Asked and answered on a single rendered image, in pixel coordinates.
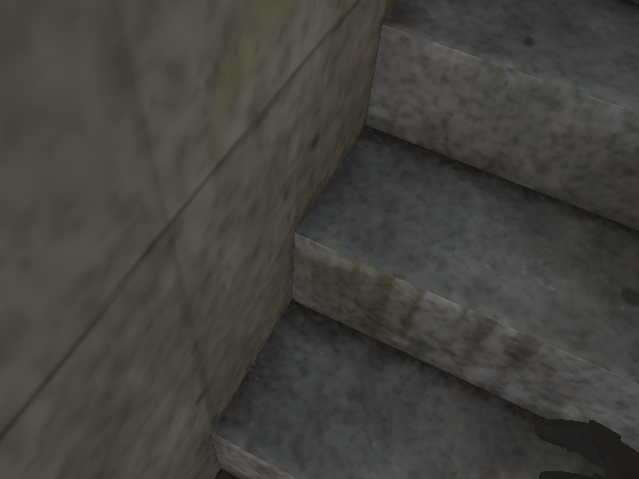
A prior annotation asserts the robot right hand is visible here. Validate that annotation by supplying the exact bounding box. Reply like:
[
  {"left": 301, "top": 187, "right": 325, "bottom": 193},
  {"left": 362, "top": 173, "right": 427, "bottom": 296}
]
[{"left": 534, "top": 419, "right": 639, "bottom": 479}]

